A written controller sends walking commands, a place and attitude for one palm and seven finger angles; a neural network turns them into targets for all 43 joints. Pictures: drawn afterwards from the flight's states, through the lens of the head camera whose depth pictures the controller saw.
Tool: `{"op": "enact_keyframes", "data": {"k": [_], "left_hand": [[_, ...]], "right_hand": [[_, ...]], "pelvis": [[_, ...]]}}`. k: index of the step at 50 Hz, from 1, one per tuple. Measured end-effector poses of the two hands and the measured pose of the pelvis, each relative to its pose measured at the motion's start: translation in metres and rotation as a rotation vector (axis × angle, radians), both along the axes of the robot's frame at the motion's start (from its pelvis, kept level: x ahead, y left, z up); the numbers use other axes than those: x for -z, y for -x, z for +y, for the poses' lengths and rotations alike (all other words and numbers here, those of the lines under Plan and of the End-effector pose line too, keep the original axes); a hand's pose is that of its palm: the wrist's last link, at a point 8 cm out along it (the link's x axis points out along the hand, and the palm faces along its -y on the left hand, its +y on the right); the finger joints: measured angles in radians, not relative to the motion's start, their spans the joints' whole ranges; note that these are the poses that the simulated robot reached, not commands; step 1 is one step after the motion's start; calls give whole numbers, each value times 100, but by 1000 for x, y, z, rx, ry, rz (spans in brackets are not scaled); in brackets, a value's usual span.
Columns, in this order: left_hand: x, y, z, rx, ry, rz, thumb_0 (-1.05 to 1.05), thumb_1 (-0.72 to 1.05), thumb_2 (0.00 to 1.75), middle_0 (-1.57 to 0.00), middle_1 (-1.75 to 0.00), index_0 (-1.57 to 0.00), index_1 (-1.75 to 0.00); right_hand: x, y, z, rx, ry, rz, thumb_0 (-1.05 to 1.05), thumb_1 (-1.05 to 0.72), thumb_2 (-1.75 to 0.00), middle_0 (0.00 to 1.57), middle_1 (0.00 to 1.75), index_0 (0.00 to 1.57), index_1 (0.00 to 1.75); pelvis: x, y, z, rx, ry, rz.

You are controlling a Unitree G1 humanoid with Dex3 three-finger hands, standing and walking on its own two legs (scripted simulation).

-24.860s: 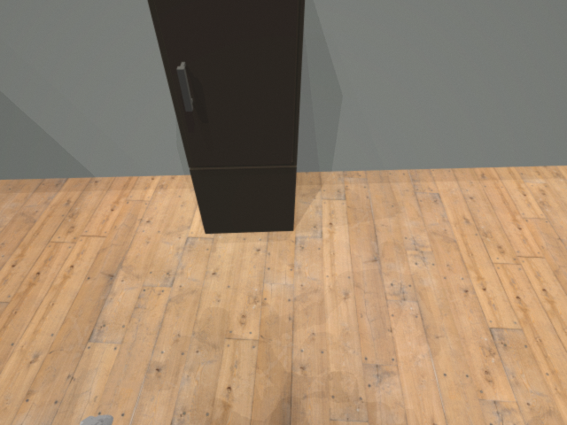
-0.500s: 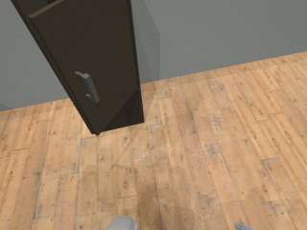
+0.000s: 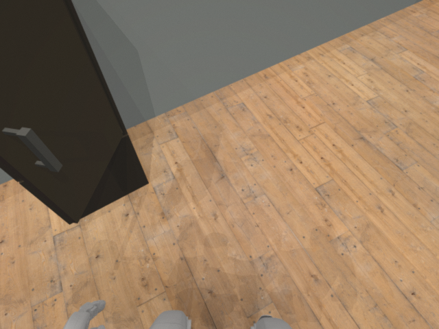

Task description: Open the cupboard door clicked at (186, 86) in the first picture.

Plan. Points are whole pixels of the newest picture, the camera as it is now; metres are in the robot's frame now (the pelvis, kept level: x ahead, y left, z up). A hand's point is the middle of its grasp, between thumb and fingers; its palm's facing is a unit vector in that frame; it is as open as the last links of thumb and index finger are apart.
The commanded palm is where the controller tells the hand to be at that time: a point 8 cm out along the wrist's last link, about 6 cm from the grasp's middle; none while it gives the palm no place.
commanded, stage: walk to a spot facing it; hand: left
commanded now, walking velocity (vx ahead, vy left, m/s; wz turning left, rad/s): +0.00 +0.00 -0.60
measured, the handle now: (33, 150) +0.44 +0.45 +0.00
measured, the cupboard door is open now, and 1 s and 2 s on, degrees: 46 46 46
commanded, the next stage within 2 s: turn to face it in 1.86 s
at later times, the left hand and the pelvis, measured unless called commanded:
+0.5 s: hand (161, 294) +0.19 +0.14 -0.14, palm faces -0.31 -0.92 -0.23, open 7.4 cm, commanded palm none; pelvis +0.04 -0.02 +0.01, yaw -20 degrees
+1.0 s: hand (251, 199) +0.42 -0.05 -0.14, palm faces -0.63 -0.75 -0.21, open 7.4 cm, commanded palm none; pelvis +0.18 -0.12 +0.01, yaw -37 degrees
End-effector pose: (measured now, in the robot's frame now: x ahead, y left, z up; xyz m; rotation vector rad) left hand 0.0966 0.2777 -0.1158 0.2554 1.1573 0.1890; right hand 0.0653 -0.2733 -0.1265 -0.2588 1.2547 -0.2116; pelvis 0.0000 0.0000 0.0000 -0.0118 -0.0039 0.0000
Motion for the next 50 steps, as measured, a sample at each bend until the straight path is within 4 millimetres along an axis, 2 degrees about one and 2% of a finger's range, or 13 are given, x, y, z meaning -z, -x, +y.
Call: {"op": "enact_keyframes", "data": {"k": [5,8,13,17,21,25,31,34,36,38,41,46,50], "left_hand": [[9,-11,-11,73,39,55,0,91,90,-20,-30,-20,-30],[16,-25,-17,113,76,69,1,91,90,-20,-30,-20,-30],[4,-55,-37,173,112,45,1,91,90,-20,-30,-20,-30],[-5,-80,-61,248,114,23,1,91,90,-20,-30,-20,-30],[1,-102,-83,319,82,-16,1,91,90,-20,-30,-20,-30],[-3,-102,-90,335,61,30,0,91,90,-20,-30,-20,-30],[2,-106,-87,370,65,156,0,91,89,-20,-30,-20,-30],[16,-123,-84,398,67,208,1,91,90,-20,-30,-20,-30],[19,-144,-90,431,64,224,1,91,90,-20,-30,-20,-30],[15,-172,-104,464,71,200,1,91,90,-20,-30,-20,-30],[4,-219,-138,519,98,131,1,91,90,-20,-30,-20,-30],[-12,-294,-216,654,124,22,1,92,90,-20,-30,-19,-30],[-10,-346,-282,747,124,-84,1,91,90,-20,-30,-20,-30]], "right_hand": [[-18,18,1,84,28,-34,1,-91,-89,20,30,20,30],[-19,37,6,114,50,-42,0,-91,-90,20,30,20,30],[-28,74,17,168,19,48,0,-91,-89,20,30,20,30],[-23,96,16,237,-21,78,0,-91,-89,20,30,20,30],[-3,109,3,327,-56,85,1,-90,-89,20,30,20,30],[-7,90,-8,375,-62,56,1,-91,-89,20,30,20,30],[-28,22,-19,401,-31,-116,1,-91,-90,20,30,20,30],[-26,-4,-22,412,16,-202,1,-91,-90,20,30,20,30],[-27,-5,-19,438,26,-207,0,-91,-89,20,30,20,30],[-29,3,-13,466,12,-169,0,-91,-89,20,30,20,30],[-29,23,-1,522,-29,-67,0,-91,-89,20,30,20,30],[-21,62,13,656,-111,88,0,-91,-89,20,30,20,30],[-2,85,9,748,-170,189,0,-91,-89,20,30,20,30]], "pelvis": [[-6,-1,9,73,-19,9],[-3,-5,15,115,5,20],[-18,-11,8,175,17,26],[-20,-18,-4,236,26,32],[-5,-27,-21,298,-6,31],[-12,-40,-25,344,-5,22],[-21,-75,-26,441,-30,20],[-9,-99,-23,495,-3,29],[-9,-109,-27,525,-6,21],[-14,-119,-35,542,-8,22],[-22,-134,-48,570,-8,28],[-24,-160,-78,627,-12,29],[-6,-179,-117,644,-36,11]]}}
